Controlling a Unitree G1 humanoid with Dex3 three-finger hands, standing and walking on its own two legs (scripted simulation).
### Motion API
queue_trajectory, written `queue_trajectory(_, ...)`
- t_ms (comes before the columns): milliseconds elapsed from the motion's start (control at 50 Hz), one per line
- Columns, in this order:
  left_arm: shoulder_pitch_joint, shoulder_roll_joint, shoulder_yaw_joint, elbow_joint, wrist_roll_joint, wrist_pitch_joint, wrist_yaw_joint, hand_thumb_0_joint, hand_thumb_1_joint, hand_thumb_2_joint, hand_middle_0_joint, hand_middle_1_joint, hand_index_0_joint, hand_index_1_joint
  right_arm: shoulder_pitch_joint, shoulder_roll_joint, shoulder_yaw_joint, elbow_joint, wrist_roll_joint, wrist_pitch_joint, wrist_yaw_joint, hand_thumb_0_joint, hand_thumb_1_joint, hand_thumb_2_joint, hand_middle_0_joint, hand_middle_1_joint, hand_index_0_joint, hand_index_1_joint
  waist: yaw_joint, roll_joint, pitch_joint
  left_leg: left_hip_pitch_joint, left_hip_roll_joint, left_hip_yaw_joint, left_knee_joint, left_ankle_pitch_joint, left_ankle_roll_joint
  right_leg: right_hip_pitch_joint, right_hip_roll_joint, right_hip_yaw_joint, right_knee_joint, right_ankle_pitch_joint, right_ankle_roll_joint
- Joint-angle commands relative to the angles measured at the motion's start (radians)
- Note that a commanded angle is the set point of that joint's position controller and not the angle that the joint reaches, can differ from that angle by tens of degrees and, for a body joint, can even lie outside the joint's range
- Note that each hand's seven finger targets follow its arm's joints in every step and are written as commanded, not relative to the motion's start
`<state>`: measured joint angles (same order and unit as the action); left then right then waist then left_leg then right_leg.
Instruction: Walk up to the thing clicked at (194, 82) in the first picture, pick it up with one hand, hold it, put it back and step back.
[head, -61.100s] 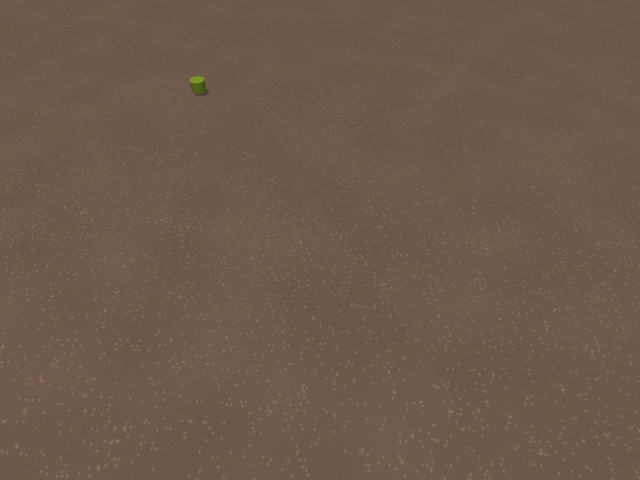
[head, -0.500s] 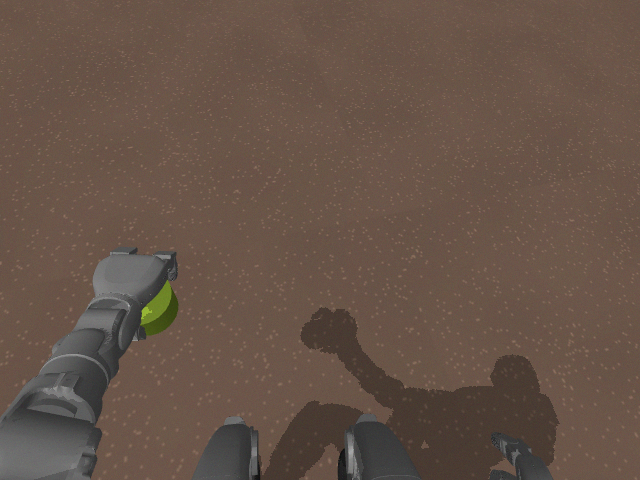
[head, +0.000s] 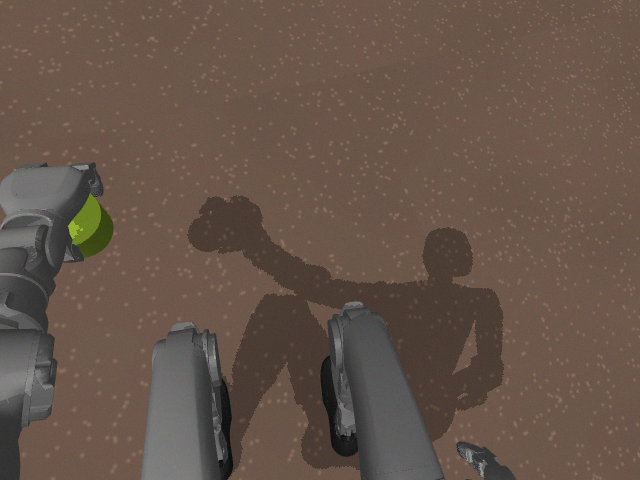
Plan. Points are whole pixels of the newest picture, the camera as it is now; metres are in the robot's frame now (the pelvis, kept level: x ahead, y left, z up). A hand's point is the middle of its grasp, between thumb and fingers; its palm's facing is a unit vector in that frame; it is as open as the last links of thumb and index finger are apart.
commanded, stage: crouch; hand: left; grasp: from above
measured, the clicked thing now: (73, 223) +0.46 +0.28 -0.19
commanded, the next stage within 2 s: lower in 0.96 s
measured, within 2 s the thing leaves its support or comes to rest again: neither
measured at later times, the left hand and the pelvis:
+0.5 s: hand (86, 222) +0.48 +0.29 -0.26, palm faces -0.48 -0.04 -0.88, open 10.8 cm; pelvis -0.01 -0.01 -0.10, yaw -2 degrees
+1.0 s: hand (94, 219) +0.51 +0.29 -0.32, palm faces -0.47 -0.03 -0.88, open 10.8 cm; pelvis -0.01 +0.00 -0.15, yaw -5 degrees
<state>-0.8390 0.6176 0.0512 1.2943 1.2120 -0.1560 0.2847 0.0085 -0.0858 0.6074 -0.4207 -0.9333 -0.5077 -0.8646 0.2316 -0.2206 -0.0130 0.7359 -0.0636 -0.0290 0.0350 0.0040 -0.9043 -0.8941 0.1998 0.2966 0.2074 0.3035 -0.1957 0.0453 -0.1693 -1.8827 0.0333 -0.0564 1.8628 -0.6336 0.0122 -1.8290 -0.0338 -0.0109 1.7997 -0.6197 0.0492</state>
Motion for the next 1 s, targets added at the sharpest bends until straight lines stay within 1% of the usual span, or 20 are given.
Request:
queue_trajectory(0, -0.437, 0.341, 0.077, -0.211, 0.018, -0.035, 0.072, 0.0, 0.439, 0.83, -0.729, -1.013, -0.802, -0.938, 0.181, -0.26, -0.08, -0.034, -0.02, -0.028, 0.006, 0.0, -0.908, -0.901, 0.2, 0.299, 0.2, 0.299, -0.005, 0.226, -0.734, 0.568, -0.021, -0.031, -0.14, 0.247, -0.008, 0.178, 0.03, -0.074, -0.089, 0.2, -0.084)
queue_trajectory(80, -0.466, 0.363, 0.091, -0.163, 0.048, -0.04, 0.095, 0.0, 0.445, 0.838, -0.749, -0.991, -0.816, -0.922, 0.192, -0.265, -0.072, -0.018, -0.035, -0.031, 0.022, 0.0, -0.911, -0.902, 0.199, 0.299, 0.2, 0.299, -0.02, 0.277, -0.708, 0.539, -0.02, -0.021, -0.082, 0.256, -0.011, 0.115, 0.026, -0.078, -0.038, 0.206, -0.083)
queue_trajectory(100, -0.485, 0.38, 0.097, -0.177, 0.049, -0.038, 0.097, 0.0, 0.447, 0.825, -0.758, -0.978, -0.824, -0.911, 0.19, -0.265, -0.07, -0.021, -0.035, -0.029, 0.027, 0.0, -0.913, -0.903, 0.199, 0.299, 0.2, 0.299, -0.011, 0.295, -0.719, 0.531, -0.021, -0.01, -0.066, 0.259, -0.01, 0.11, 0.03, -0.077, -0.027, 0.206, -0.085)
queue_trajectory(160, -0.484, 0.38, 0.094, -0.156, 0.061, -0.026, 0.093, 0.0, 0.439, 0.892, -0.773, -0.981, -0.824, -0.929, 0.191, -0.269, -0.069, -0.022, -0.042, -0.026, 0.04, 0.0, -0.916, -0.905, 0.199, 0.299, 0.2, 0.299, -0.019, 0.315, -0.716, 0.514, -0.021, -0.006, -0.028, 0.28, -0.01, 0.086, 0.03, -0.083, 0.009, 0.217, -0.085)
queue_trajectory(200, -0.503, 0.393, 0.097, -0.151, 0.057, -0.022, 0.086, 0.0, 0.467, 0.908, -0.793, -0.99, -0.843, -0.939, 0.187, -0.276, -0.068, -0.02, -0.046, -0.024, 0.046, 0.0, -0.914, -0.904, 0.2, 0.299, 0.2, 0.299, -0.025, 0.33, -0.7, 0.491, -0.019, -0.01, -0.005, 0.29, -0.012, 0.061, 0.028, -0.089, 0.036, 0.222, -0.085)
queue_trajectory(260, -0.49, 0.402, 0.096, -0.105, 0.05, -0.016, 0.068, 0.0, 0.493, 0.938, -0.801, -1.017, -0.853, -0.964, 0.193, -0.281, -0.069, -0.026, -0.046, -0.018, 0.06, 0.0, -0.914, -0.904, 0.2, 0.299, 0.2, 0.299, -0.038, 0.27, -0.68, 0.429, -0.02, -0.005, 0.04, 0.268, 0.0, 0.065, 0.035, -0.094, 0.055, 0.22, -0.081)
queue_trajectory(280, -0.512, 0.404, 0.096, -0.109, 0.044, -0.02, 0.062, 0.0, 0.499, 0.941, -0.795, -1.044, -0.851, -0.986, 0.191, -0.283, -0.066, -0.03, -0.049, -0.018, 0.063, 0.0, -0.913, -0.903, 0.2, 0.299, 0.2, 0.299, -0.053, 0.271, -0.665, 0.392, -0.021, -0.002, 0.051, 0.255, 0.0, 0.073, 0.033, -0.095, 0.064, 0.221, -0.078)
queue_trajectory(340, -0.51, 0.414, 0.092, -0.08, 0.037, -0.024, 0.042, 0.0, 0.5, 0.92, -0.79, -1.039, -0.85, -0.977, 0.183, -0.285, -0.061, -0.032, -0.051, -0.014, 0.07, 0.0, -0.913, -0.903, 0.2, 0.299, 0.2, 0.299, -0.053, 0.256, -0.632, 0.352, -0.02, -0.006, 0.077, 0.224, 0.002, 0.035, 0.036, -0.098, 0.093, 0.2, -0.078)
queue_trajectory(360, -0.531, 0.452, 0.103, -0.088, 0.04, -0.029, 0.037, 0.0, 0.487, 0.929, -0.784, -1.038, -0.841, -0.979, 0.182, -0.29, -0.059, -0.032, -0.05, -0.011, 0.07, 0.0, -0.913, -0.903, 0.2, 0.3, 0.2, 0.3, -0.053, 0.257, -0.637, 0.335, -0.02, -0.002, 0.092, 0.226, 0.005, 0.041, 0.038, -0.095, 0.097, 0.206, -0.077)
queue_trajectory(420, -0.524, 0.464, 0.101, -0.069, 0.047, -0.044, 0.022, 0.0, 0.517, 0.914, -0.797, -1.036, -0.858, -0.972, 0.182, -0.293, -0.05, -0.038, -0.054, -0.002, 0.079, 0.0, -0.912, -0.903, 0.2, 0.3, 0.2, 0.3, -0.06, 0.245, -0.622, 0.289, -0.022, 0.005, 0.126, 0.213, 0.007, 0.043, 0.042, -0.096, 0.122, 0.205, -0.076)
queue_trajectory(440, -0.548, 0.5, 0.117, -0.081, 0.051, -0.051, 0.022, 0.0, 0.524, 0.921, -0.802, -1.044, -0.863, -0.982, 0.179, -0.296, -0.046, -0.04, -0.054, 0.001, 0.08, 0.0, -0.912, -0.903, 0.2, 0.3, 0.2, 0.3, -0.057, 0.254, -0.631, 0.278, -0.023, 0.007, 0.137, 0.208, 0.008, 0.042, 0.043, -0.096, 0.13, 0.203, -0.076)
queue_trajectory(480, -0.547, 0.497, 0.115, -0.069, 0.05, -0.062, 0.019, 0.0, 0.544, 0.893, -0.807, -1.042, -0.874, -0.973, 0.185, -0.299, -0.034, -0.045, -0.062, 0.003, 0.085, 0.0, -0.912, -0.902, 0.2, 0.3, 0.2, 0.3, -0.072, 0.271, -0.603, 0.266, -0.022, 0.002, 0.15, 0.206, 0.004, 0.029, 0.04, -0.102, 0.148, 0.2, -0.074)
queue_trajectory(520, -0.571, 0.547, 0.132, -0.077, 0.064, -0.078, 0.022, 0.0, 0.54, 0.881, -0.804, -1.028, -0.87, -0.959, 0.182, -0.309, -0.026, -0.045, -0.064, 0.007, 0.087, 0.0, -0.91, -0.902, 0.2, 0.3, 0.2, 0.3, -0.072, 0.286, -0.626, 0.249, -0.023, 0.004, 0.172, 0.208, 0.006, 0.028, 0.046, -0.107, 0.169, 0.205, -0.075)
queue_trajectory(560, -0.55, 0.553, 0.135, -0.046, 0.067, -0.08, 0.023, 0.0, 0.53, 0.855, -0.784, -1.031, -0.856, -0.956, 0.187, -0.312, -0.017, -0.048, -0.067, 0.011, 0.09, 0.0, -0.91, -0.901, 0.2, 0.3, 0.2, 0.3, -0.076, 0.277, -0.591, 0.23, -0.022, 0.003, 0.184, 0.193, 0.006, 0.015, 0.046, -0.111, 0.176, 0.192, -0.073)
queue_trajectory(620, -0.559, 0.598, 0.153, -0.043, 0.076, -0.091, 0.03, 0.0, 0.519, 0.856, -0.785, -1.023, -0.853, -0.951, 0.191, -0.323, -0.005, -0.048, -0.072, 0.018, 0.092, 0.0, -0.912, -0.902, 0.2, 0.3, 0.2, 0.3, -0.069, 0.303, -0.6, 0.232, -0.021, 0.001, 0.206, 0.198, 0.005, -0.003, 0.048, -0.116, 0.195, 0.193, -0.073)
queue_trajectory(680, -0.581, 0.623, 0.157, -0.049, 0.084, -0.097, 0.036, 0.0, 0.499, 0.885, -0.776, -1.021, -0.837, -0.956, 0.186, -0.329, 0.006, -0.055, -0.076, 0.024, 0.095, 0.0, -0.91, -0.902, 0.2, 0.3, 0.2, 0.3, -0.08, 0.337, -0.617, 0.233, -0.019, -0.009, 0.215, 0.187, 0.001, -0.026, 0.051, -0.129, 0.224, 0.182, -0.076)
queue_trajectory(720, -0.591, 0.612, 0.147, -0.047, 0.088, -0.103, 0.036, 0.0, 0.478, 0.88, -0.758, -1.025, -0.82, -0.959, 0.189, -0.329, 0.015, -0.052, -0.082, 0.028, 0.097, 0.0, -0.909, -0.901, 0.2, 0.3, 0.2, 0.3, -0.094, 0.326, -0.601, 0.202, -0.019, -0.009, 0.228, 0.172, 0.005, -0.024, 0.055, -0.136, 0.228, 0.177, -0.074)
queue_trajectory(840, -0.603, 0.647, 0.146, -0.019, 0.089, -0.099, 0.041, 0.0, 0.463, 0.886, -0.748, -1.014, -0.805, -0.953, 0.174, -0.345, 0.031, -0.052, -0.081, 0.035, 0.093, 0.0, -0.906, -0.9, 0.2, 0.3, 0.2, 0.3, -0.093, 0.352, -0.55, 0.171, -0.018, -0.019, 0.238, 0.132, 0.0, -0.085, 0.056, -0.145, 0.256, 0.152, -0.079)
queue_trajectory(900, -0.597, 0.613, 0.116, -0.005, 0.089, -0.099, 0.032, 0.0, 0.463, 0.901, -0.759, -1.017, -0.813, -0.961, 0.182, -0.339, 0.044, -0.051, -0.084, 0.037, 0.097, 0.0, -0.91, -0.901, 0.2, 0.3, 0.2, 0.3, -0.119, 0.338, -0.532, 0.152, -0.017, -0.02, 0.265, 0.145, 0.003, -0.072, 0.059, -0.149, 0.26, 0.169, -0.074)
queue_trajectory(980, -0.602, 0.649, 0.13, -0.022, 0.085, -0.098, 0.025, 0.0, 0.491, 0.927, -0.775, -1.04, -0.829, -0.983, 0.182, -0.352, 0.052, -0.055, -0.085, 0.042, 0.098, 0.0, -0.911, -0.901, 0.2, 0.3, 0.2, 0.3, -0.114, 0.353, -0.558, 0.172, -0.015, -0.029, 0.274, 0.202, 0.001, -0.068, 0.06, -0.156, 0.283, 0.209, -0.073)
